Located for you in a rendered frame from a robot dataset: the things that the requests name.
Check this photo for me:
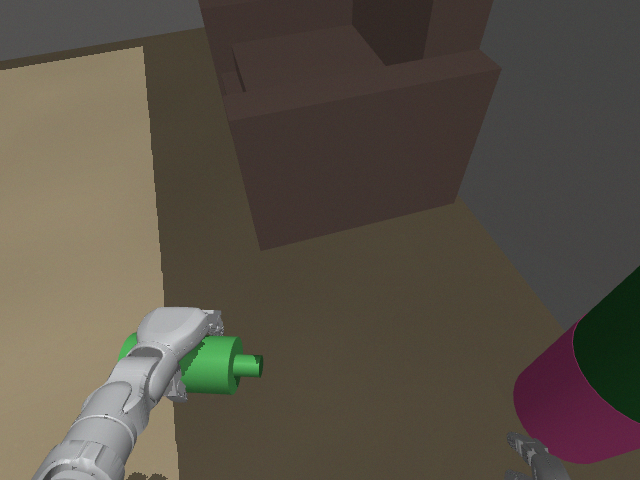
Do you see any potted plant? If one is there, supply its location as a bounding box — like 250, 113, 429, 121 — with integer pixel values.
513, 266, 640, 464

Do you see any bottle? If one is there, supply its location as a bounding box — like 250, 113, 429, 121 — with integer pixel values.
117, 332, 263, 395

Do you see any left robot arm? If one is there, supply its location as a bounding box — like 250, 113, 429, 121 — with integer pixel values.
31, 341, 178, 480

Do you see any left robot hand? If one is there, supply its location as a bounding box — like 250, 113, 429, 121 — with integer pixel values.
136, 307, 224, 403

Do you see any armchair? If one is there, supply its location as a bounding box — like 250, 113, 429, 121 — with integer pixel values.
198, 0, 502, 251

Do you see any right robot hand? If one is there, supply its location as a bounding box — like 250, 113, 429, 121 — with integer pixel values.
504, 432, 571, 480

